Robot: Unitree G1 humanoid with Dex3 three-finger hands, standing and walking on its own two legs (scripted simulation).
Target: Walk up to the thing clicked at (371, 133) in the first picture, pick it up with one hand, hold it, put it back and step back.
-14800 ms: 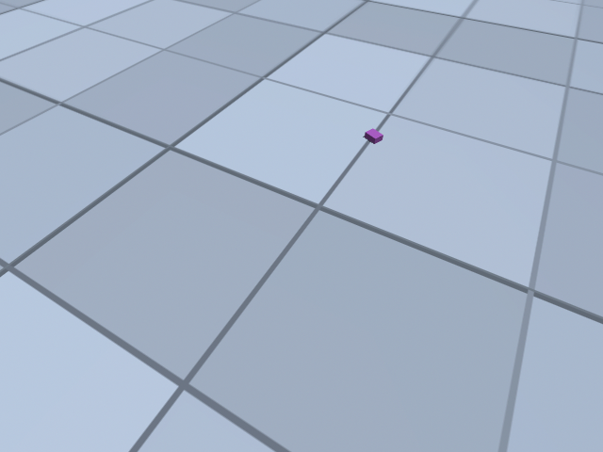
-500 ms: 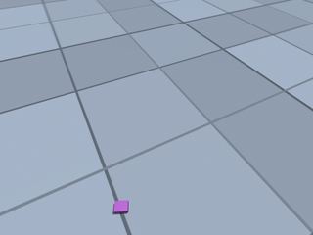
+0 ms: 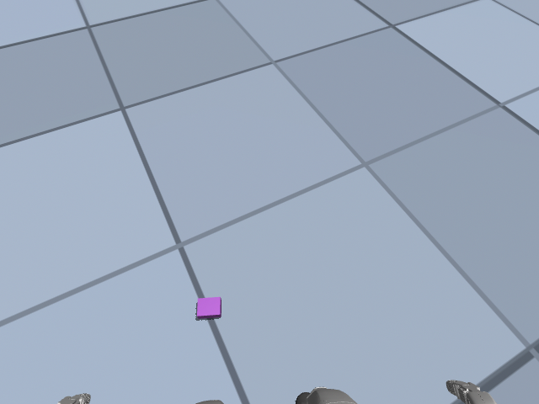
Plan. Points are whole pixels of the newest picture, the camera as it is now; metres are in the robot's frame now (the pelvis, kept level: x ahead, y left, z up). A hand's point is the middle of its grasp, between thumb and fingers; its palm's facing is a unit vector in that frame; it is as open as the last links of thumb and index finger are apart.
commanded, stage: walk up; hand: left
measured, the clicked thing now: (209, 307) +0.47 +0.21 -0.75
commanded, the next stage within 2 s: none
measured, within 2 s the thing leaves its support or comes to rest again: neither
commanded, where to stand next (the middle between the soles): +0.09 -0.05 m, yaw +3 degrees
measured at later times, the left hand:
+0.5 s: hand out of the picture +0.02 +0.31 -0.16, palm faces -0.06 -0.93 -0.36, open 7.4 cm
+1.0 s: hand out of the picture -0.09 +0.26 -0.14, palm faces +0.00 -0.92 -0.39, open 7.4 cm
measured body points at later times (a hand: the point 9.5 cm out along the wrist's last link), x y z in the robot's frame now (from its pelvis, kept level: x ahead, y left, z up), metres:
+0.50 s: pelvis -0.11 +0.04 +0.00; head -0.03 +0.07 +0.44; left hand +0.02 +0.35 -0.14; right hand -0.06 -0.28 -0.11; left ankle -0.12 +0.16 -0.73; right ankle -0.14 -0.10 -0.65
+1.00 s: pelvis -0.24 +0.00 -0.01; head -0.17 +0.00 +0.43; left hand -0.09 +0.31 -0.11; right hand -0.14 -0.31 -0.13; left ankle -0.27 +0.12 -0.72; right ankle -0.16 -0.09 -0.73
